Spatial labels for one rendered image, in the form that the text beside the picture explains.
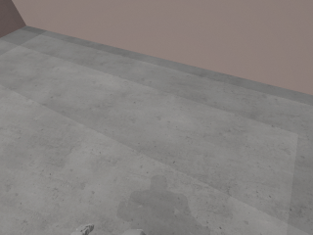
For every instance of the robot left hand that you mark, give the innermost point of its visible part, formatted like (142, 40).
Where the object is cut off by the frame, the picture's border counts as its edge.
(83, 229)

